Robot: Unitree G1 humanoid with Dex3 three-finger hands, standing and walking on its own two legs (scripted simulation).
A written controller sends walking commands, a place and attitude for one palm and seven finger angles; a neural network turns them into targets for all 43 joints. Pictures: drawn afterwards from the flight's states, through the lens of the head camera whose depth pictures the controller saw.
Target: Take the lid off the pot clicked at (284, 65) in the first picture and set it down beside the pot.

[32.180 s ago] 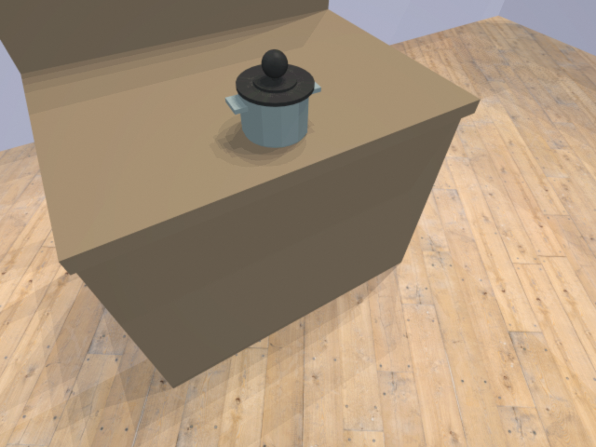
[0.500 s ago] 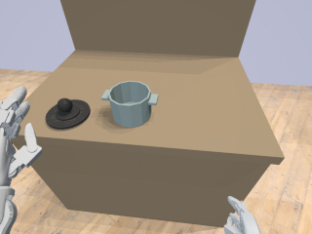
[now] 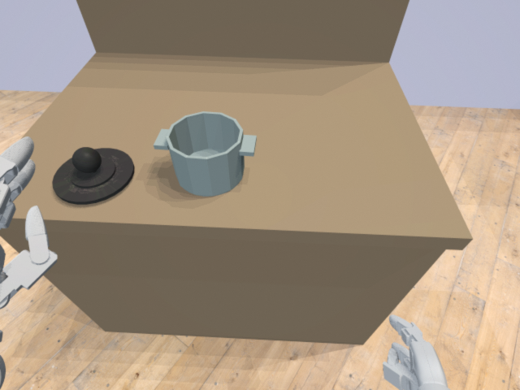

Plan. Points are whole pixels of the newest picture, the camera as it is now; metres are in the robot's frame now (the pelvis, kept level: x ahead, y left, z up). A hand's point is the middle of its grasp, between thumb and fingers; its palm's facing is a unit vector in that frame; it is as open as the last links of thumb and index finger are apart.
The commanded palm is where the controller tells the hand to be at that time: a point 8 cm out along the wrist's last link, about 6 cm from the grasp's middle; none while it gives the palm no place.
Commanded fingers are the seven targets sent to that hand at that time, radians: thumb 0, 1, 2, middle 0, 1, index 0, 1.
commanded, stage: step back with the hand held close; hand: left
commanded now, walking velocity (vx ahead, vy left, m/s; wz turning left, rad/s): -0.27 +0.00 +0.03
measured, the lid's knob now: (87, 160) +0.50 +0.39 +0.04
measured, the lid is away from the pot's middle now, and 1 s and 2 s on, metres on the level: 0.24 0.24 0.24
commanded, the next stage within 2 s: stop stepping back and stand still in 0.98 s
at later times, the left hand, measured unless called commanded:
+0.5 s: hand out of the picture +0.12 +0.24 +0.19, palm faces +0.40 -0.81 -0.42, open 7.4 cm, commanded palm +0.05 +0.29 +0.21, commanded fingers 0.00 0.90 0.90 -0.20 -0.30 -0.20 -0.30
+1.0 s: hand out of the picture +0.05 +0.20 +0.20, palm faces +0.22 -0.85 -0.48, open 7.4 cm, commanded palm -0.02 +0.27 +0.21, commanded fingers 0.00 0.90 0.90 -0.20 -0.30 -0.20 -0.30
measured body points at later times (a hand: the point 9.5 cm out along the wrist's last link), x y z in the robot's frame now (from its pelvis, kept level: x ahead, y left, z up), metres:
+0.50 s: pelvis -0.07 +0.01 -0.02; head -0.06 +0.02 +0.43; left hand +0.09 +0.28 +0.21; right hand +0.10 -0.23 -0.09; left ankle +0.00 +0.09 -0.74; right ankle +0.01 -0.13 -0.74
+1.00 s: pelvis -0.17 +0.00 -0.02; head -0.14 +0.03 +0.43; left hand +0.03 +0.25 +0.23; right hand +0.01 -0.23 -0.08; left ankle +0.00 +0.09 -0.74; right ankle -0.25 -0.12 -0.74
